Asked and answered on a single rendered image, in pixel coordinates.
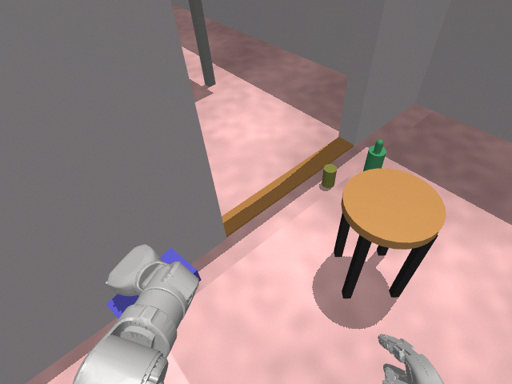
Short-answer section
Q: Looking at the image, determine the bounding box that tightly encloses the left robot hand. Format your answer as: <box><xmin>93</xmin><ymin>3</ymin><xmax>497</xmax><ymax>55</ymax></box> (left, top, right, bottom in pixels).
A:
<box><xmin>106</xmin><ymin>244</ymin><xmax>162</xmax><ymax>296</ymax></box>

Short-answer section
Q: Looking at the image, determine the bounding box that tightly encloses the left robot arm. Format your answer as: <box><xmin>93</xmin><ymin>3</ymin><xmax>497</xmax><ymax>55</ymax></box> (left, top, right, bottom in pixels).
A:
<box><xmin>73</xmin><ymin>261</ymin><xmax>199</xmax><ymax>384</ymax></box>

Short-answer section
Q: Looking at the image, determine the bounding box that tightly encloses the stool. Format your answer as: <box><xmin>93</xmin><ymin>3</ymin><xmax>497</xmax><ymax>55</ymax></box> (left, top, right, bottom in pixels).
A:
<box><xmin>334</xmin><ymin>168</ymin><xmax>446</xmax><ymax>298</ymax></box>

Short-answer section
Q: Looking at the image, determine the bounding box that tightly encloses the right robot hand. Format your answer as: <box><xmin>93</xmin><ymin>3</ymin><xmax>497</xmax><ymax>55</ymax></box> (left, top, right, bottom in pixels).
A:
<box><xmin>378</xmin><ymin>334</ymin><xmax>444</xmax><ymax>384</ymax></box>

